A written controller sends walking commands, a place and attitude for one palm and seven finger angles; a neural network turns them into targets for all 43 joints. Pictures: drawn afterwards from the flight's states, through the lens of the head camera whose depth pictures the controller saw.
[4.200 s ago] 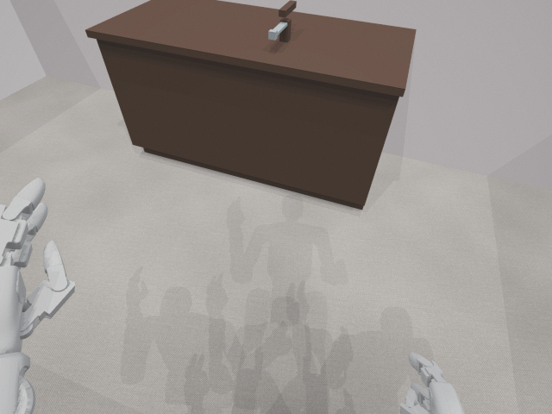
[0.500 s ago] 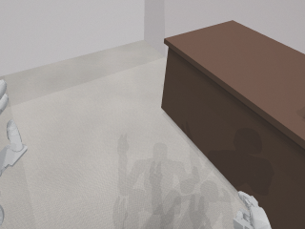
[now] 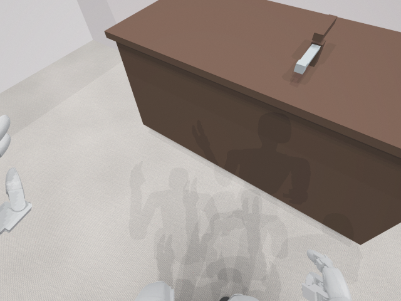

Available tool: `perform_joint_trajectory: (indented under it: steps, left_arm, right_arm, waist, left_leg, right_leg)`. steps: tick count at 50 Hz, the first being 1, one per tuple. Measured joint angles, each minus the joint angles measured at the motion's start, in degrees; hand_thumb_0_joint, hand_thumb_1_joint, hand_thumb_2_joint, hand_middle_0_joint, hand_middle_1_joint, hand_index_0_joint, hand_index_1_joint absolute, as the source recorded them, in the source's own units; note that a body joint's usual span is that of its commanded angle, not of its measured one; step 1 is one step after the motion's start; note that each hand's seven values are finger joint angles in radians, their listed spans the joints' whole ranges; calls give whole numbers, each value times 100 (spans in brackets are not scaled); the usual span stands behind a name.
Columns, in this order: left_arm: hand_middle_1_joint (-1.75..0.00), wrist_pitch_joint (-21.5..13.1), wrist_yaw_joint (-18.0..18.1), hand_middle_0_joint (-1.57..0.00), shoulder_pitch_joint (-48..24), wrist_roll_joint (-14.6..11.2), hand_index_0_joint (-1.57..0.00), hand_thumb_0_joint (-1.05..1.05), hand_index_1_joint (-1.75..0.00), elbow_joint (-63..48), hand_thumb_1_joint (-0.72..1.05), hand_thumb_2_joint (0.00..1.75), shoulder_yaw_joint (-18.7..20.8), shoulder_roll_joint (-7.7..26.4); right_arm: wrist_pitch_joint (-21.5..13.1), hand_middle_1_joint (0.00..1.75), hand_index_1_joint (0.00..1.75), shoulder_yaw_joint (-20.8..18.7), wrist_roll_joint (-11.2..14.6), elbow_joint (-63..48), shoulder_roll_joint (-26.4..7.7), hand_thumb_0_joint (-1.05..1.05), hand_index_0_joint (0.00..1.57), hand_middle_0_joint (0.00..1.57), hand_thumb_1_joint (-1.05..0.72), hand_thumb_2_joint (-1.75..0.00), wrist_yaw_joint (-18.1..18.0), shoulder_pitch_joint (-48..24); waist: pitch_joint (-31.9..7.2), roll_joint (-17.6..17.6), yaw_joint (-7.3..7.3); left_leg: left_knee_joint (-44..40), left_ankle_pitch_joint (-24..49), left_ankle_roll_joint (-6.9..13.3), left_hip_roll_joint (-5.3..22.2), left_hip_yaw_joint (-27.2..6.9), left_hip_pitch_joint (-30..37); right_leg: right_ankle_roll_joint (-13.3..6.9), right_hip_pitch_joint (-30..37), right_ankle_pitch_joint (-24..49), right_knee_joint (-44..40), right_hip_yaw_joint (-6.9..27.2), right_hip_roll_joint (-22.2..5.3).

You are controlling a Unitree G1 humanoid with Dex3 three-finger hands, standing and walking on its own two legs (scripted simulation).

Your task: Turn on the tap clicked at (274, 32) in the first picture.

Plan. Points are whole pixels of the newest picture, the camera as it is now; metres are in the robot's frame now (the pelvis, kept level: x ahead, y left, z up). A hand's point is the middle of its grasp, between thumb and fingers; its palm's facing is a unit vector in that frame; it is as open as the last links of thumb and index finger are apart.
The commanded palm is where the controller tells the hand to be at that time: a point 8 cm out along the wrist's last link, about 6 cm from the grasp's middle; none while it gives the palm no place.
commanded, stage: turn to face it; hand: left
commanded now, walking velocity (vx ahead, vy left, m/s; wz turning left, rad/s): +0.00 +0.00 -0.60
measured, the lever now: (300, 66) +0.74 -0.27 +0.02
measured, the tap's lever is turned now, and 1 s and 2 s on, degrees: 0 0 0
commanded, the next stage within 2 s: take the last steps up to it in 1.56 s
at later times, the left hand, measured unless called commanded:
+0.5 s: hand (108, 215) +0.21 +0.13 +0.17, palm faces +0.17 -0.86 -0.48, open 7.4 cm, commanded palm +0.15 +0.19 +0.18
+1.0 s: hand (156, 244) +0.17 +0.06 +0.18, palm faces -0.07 -0.91 -0.41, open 7.4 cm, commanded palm +0.15 +0.11 +0.18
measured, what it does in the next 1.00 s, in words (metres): walks backwards, turning right: left foot, then right foot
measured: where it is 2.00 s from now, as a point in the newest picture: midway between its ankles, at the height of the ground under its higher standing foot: outside the picture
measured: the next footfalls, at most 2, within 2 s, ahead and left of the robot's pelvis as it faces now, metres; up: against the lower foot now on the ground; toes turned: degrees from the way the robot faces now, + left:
left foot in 0.16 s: +0.03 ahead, +0.15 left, +0.00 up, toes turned +0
right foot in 0.44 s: -0.02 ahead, -0.15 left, +0.00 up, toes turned -20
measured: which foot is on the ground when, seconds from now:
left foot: up 0.00-0.14, down 0.16-0.44, up 0.46-0.80, down 0.82-1.00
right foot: down 0.00-0.18, up 0.20-0.42, down 0.44-0.84, up 0.86-1.00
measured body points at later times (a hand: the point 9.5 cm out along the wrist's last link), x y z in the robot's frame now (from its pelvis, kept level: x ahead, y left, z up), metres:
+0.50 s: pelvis -0.08 -0.03 -0.02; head -0.04 -0.07 +0.43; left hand +0.19 +0.17 +0.20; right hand +0.04 -0.26 -0.13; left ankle -0.02 +0.14 -0.71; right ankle -0.06 -0.13 -0.73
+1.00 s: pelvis -0.14 -0.03 +0.00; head -0.12 -0.04 +0.45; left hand +0.17 +0.11 +0.20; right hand -0.10 -0.32 -0.08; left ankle -0.06 +0.09 -0.73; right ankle -0.16 -0.14 -0.69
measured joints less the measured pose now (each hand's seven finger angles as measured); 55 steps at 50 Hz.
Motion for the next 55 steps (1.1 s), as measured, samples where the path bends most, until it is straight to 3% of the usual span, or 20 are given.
perform_joint_trajectory:
  steps: [6,9,11,13,15,18,21,23,24,26,28,30,33,39,42,43,46,48,52,55]
  left_arm:
    - [-30,82,59,-22,-259,25,-22,1,-30,183,88,90,-154,-143]
    - [-30,91,47,-22,-445,51,-21,1,-30,219,88,90,-248,-244]
    - [-30,76,21,-22,-609,109,-21,1,-30,321,89,90,-239,-259]
    - [-30,51,9,-22,-715,176,-21,1,-30,453,89,90,-229,-282]
    - [-30,37,9,-22,-778,191,-21,1,-30,550,89,90,-287,-364]
    - [-30,29,26,-21,-789,180,-21,2,-30,570,89,90,-374,-451]
    - [-30,23,11,-21,-866,178,-21,1,-30,572,89,90,-361,-318]
    - [-30,1,0,-21,-991,195,-21,1,-30,583,89,90,-340,-244]
    - [-30,-10,-6,-21,-1047,186,-21,1,-30,586,89,90,-353,-242]
    - [-30,1,-14,-21,-987,109,-21,1,-30,499,89,90,-339,-248]
    - [-30,-5,-11,-22,-698,37,-21,1,-30,346,89,90,-268,-244]
    - [-30,-31,-8,-22,-393,4,-21,1,-30,214,89,90,-205,-205]
    - [-30,-54,-5,-22,-118,-20,-21,1,-30,109,88,90,-110,-72]
    - [-30,-32,46,-22,-169,-4,-22,1,-30,153,88,90,-89,-32]
    - [-30,-4,31,-22,-362,17,-21,1,-30,169,88,90,-165,-102]
    - [-30,-20,13,-22,-439,41,-21,1,-30,216,88,90,-169,-117]
    - [-30,-7,-12,-22,-561,142,-21,1,-30,379,89,90,-177,-186]
    - [-30,-15,-1,-22,-602,159,-21,1,-30,435,89,90,-234,-266]
    - [-30,-14,32,-21,-635,162,-21,1,-30,468,89,90,-336,-362]
    - [-30,-1,11,-21,-803,165,-21,1,-30,499,89,90,-311,-211]
  right_arm:
    - [57,30,30,-70,16,-146,-188,1,19,20,-91,-90,-68,161]
    - [37,30,30,-27,-4,-254,-156,1,19,20,-91,-90,-86,188]
    - [-3,30,30,21,-14,-310,-3,1,19,20,-91,-90,-107,152]
    - [-97,30,30,62,-20,-364,180,1,19,20,-91,-90,-91,168]
    - [-205,30,30,127,20,-384,323,1,19,20,-91,-90,-19,212]
    - [-374,30,30,281,48,-383,483,1,20,20,-91,-90,96,264]
    - [-517,30,30,410,32,-398,615,1,20,20,-91,-90,175,317]
    - [-564,30,30,439,40,-368,600,1,20,21,-91,-90,207,288]
    - [-539,30,30,429,43,-298,558,1,20,21,-91,-90,206,238]
    - [-396,30,30,385,43,-127,459,1,20,21,-91,-90,186,113]
    - [-219,30,30,324,22,-40,341,1,20,21,-91,-90,151,22]
    - [-94,30,30,234,6,-4,233,1,20,21,-91,-90,101,5]
    - [7,30,30,91,-2,5,90,1,20,20,-91,-90,11,69]
    - [83,30,30,-44,20,-107,-152,1,19,20,-91,-90,-45,217]
    - [66,30,30,-38,15,-218,-150,1,19,20,-91,-90,-51,228]
    - [51,30,30,-21,4,-246,-98,1,19,20,-91,-90,-65,205]
    - [-79,30,30,23,1,-353,112,1,19,20,-91,-90,-70,213]
    - [-205,30,30,81,27,-371,245,1,19,20,-91,-90,-21,245]
    - [-418,30,30,282,49,-385,465,1,20,20,-91,-90,114,282]
    - [-542,30,30,408,32,-412,591,1,20,20,-91,-90,181,302]
  waist:
    - [-420,-167,175]
    - [-521,-241,235]
    - [-430,-359,351]
    - [-388,-298,375]
    - [-353,-131,415]
    - [-278,125,488]
    - [-134,259,480]
    - [52,410,411]
    - [142,455,347]
    - [245,376,269]
    - [290,290,165]
    - [268,223,67]
    - [142,101,18]
    - [-236,-109,133]
    - [-330,-232,168]
    - [-304,-309,219]
    - [-295,-272,283]
    - [-293,-130,339]
    - [-217,148,441]
    - [-76,224,425]
  left_leg:
    - [-1565,11,161,-208,35,695]
    - [-2652,625,325,-213,141,1200]
    - [-2621,1004,381,-174,313,1245]
    - [-2558,968,373,-39,399,1288]
    - [-2555,946,319,148,456,1334]
    - [-2514,952,203,467,617,1334]
    - [-2205,869,44,752,724,1160]
    - [-1755,711,20,979,650,930]
    - [-1349,316,46,929,434,737]
    - [-292,-178,60,562,25,321]
    - [439,-159,41,262,-149,51]
    - [565,-32,19,86,-161,-38]
    - [-20,32,34,-66,-76,95]
    - [-1684,7,198,-292,-15,776]
    - [-2671,701,369,-317,85,1221]
    - [-2687,934,421,-311,176,1251]
    - [-2620,926,440,-125,351,1322]
    - [-2617,892,375,72,426,1378]
    - [-2496,850,194,510,650,1388]
    - [-2052,687,13,784,732,1182]
  right_leg:
    - [3,-146,272,-178,248,168]
    - [73,-318,291,-20,334,274]
    - [287,-558,-542,740,366,285]
    - [468,-840,-1085,2026,142,211]
    - [589,-845,-1303,2548,-98,45]
    - [700,-468,-1442,1980,-360,-205]
    - [716,120,-1160,887,-475,-314]
    - [435,255,-574,527,-564,-195]
    - [277,164,-550,636,-574,-140]
    - [100,3,-557,707,-441,-117]
    - [46,-44,-427,558,-265,-63]
    - [35,-33,-233,329,-129,4]
    - [-2,-31,18,32,49,96]
    - [-5,-172,370,-258,375,306]
    - [70,-326,338,-89,490,398]
    - [166,-435,-98,211,536,406]
    - [460,-902,-1056,2084,205,293]
    - [576,-895,-1285,2540,-41,101]
    - [699,-305,-1340,1541,-364,-231]
    - [653,286,-791,476,-479,-317]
